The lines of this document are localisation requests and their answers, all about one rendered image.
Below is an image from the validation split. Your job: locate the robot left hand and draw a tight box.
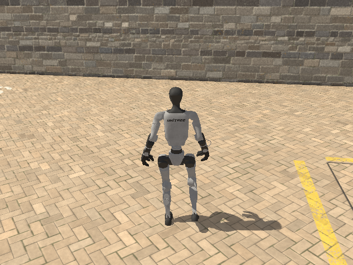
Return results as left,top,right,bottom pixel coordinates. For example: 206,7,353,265
141,154,154,166

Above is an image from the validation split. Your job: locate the right robot upper arm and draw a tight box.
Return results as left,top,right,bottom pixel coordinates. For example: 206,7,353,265
188,111,203,141

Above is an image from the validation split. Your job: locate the robot right shin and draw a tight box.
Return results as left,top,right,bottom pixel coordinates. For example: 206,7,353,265
189,177,197,214

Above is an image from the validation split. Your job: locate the left robot forearm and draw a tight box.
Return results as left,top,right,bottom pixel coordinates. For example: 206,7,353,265
143,133,154,156

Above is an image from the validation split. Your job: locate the robot head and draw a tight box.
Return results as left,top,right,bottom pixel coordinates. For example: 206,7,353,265
167,87,185,113

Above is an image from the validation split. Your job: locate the left robot upper arm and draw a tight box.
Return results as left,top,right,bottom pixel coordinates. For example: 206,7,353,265
149,111,165,142

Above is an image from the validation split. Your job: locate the right robot forearm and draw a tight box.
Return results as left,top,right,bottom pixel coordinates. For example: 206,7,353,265
198,133,208,152

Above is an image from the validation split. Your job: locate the robot right hand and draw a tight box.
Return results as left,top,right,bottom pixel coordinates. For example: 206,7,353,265
196,150,209,161

